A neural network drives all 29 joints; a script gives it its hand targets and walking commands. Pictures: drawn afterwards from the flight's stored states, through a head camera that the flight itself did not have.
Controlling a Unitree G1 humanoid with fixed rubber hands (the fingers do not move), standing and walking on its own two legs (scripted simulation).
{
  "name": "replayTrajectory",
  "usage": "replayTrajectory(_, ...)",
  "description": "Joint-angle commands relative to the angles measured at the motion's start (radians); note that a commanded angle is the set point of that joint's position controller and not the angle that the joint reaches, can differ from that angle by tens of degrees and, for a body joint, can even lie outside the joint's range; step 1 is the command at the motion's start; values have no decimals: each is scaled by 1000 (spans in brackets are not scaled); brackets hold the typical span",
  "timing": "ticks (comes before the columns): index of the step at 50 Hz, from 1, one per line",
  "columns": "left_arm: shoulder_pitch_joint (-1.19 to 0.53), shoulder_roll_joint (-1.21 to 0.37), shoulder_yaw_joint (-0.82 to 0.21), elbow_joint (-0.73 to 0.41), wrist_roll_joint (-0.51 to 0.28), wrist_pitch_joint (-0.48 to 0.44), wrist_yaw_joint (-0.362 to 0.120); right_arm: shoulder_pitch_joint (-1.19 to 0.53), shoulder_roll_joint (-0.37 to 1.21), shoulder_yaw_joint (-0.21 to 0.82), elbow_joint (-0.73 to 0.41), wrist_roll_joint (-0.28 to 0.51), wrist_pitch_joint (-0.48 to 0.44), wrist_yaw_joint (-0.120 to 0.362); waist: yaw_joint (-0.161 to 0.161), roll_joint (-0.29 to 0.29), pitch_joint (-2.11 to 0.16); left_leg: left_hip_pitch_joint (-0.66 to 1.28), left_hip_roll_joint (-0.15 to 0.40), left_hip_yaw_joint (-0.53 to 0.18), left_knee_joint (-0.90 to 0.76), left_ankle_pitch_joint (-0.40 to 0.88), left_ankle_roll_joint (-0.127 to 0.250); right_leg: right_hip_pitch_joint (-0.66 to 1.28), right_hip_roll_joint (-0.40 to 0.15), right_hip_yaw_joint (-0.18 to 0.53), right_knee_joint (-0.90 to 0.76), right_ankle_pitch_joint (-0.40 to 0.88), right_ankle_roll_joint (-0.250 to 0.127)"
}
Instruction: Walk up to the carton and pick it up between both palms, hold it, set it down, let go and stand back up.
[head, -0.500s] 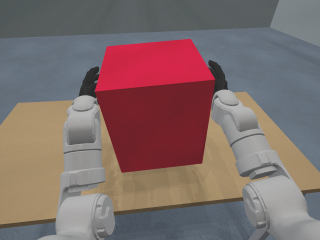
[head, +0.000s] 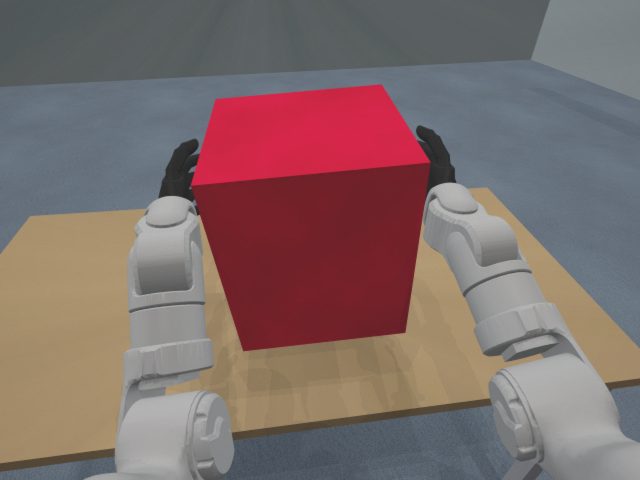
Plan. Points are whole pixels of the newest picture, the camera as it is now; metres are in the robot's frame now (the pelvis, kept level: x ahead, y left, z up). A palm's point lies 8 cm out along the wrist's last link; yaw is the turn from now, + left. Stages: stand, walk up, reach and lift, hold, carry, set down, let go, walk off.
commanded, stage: hold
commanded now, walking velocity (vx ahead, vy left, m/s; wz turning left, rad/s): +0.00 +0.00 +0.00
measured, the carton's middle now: (312, 218) +0.37 +0.01 +0.19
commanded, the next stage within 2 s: none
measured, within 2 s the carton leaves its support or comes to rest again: neither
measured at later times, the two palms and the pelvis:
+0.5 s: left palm (177, 200) +0.35 +0.16 +0.24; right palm (438, 188) +0.35 -0.14 +0.24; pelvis -0.01 +0.00 +0.00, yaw +0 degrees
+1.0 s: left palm (178, 204) +0.35 +0.16 +0.23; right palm (436, 192) +0.36 -0.14 +0.23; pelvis -0.01 +0.00 +0.00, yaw +0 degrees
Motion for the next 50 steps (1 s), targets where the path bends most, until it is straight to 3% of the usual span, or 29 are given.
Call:
replayTrajectory(1, -743, -576, -452, -97, -161, -75, -146, -766, 647, 269, -276, 82, -23, 103, -24, 68, -261, 188, -70, 41, -4, 218, -8, -149, 61, -46, -53, 215, 62)
replayTrajectory(7, -782, -590, -461, -67, -172, -90, -139, -806, 658, 251, -266, 67, -29, 109, -28, 88, -300, 173, -71, 38, -6, 173, -7, -159, 58, -45, -49, 176, 60)
replayTrajectory(15, -752, -567, -415, -41, -162, -98, -129, -828, 671, 288, -284, 81, -43, 108, 8, 38, -352, 193, -74, 39, 1, 208, 14, -141, 64, -47, -44, 203, 72)
replayTrajectory(20, -740, -556, -394, -26, -150, -93, -135, -819, 663, 287, -267, 82, -41, 106, 15, 24, -318, 196, -73, 43, -4, 212, 18, -146, 65, -47, -52, 198, 71)
replayTrajectory(21, -735, -603, -427, -120, -155, -96, -128, -860, 692, 356, -318, 130, -66, 117, 67, 55, -400, 222, -73, 27, 17, 327, 11, -108, 84, -56, -27, 246, 55)
replayTrajectory(22, -738, -584, -445, -106, -160, -95, -120, -836, 674, 348, -317, 138, -62, 114, 39, 61, -381, 242, -74, 29, 33, 343, 3, -125, 83, -51, -41, 250, 55)
replayTrajectory(23, -732, -602, -451, -110, -165, -93, -118, -839, 674, 348, -313, 140, -60, 112, 45, 67, -369, 238, -74, 28, 31, 341, -1, -134, 81, -52, -44, 234, 56)
replayTrajectory(24, -732, -583, -451, -97, -162, -92, -120, -833, 671, 331, -307, 131, -61, 113, 28, 59, -346, 238, -71, 33, 31, 339, -1, -146, 82, -56, -46, 227, 56)
replayTrajectory(30, -746, -584, -448, -52, -149, -82, -147, -784, 639, 217, -193, 56, -44, 125, -19, 69, -210, 133, -64, 47, -42, 122, 3, -178, 56, -45, -71, 70, 45)
replayTrajectory(34, -789, -605, -496, -89, -189, -101, -140, -807, 663, 221, -222, 59, -51, 125, -36, 101, -290, 152, -67, 38, -17, 167, -11, -171, 54, -45, -59, 121, 49)
replayTrajectory(38, -782, -605, -505, -109, -208, -114, -123, -820, 678, 270, -269, 83, -57, 118, -26, 96, -359, 193, -72, 29, 11, 230, -11, -161, 58, -51, -48, 184, 60)
replayTrajectory(45, -725, -581, -445, -68, -164, -108, -120, -822, 673, 300, -271, 84, -68, 120, 19, 48, -338, 185, -71, 29, -3, 220, 16, -141, 67, -54, -50, 159, 59)
replayTrajectory(50, -729, -595, -466, -92, -170, -107, -115, -830, 678, 314, -301, 99, -75, 117, 17, 52, -343, 211, -72, 29, 15, 277, 8, -143, 71, -52, -48, 202, 58)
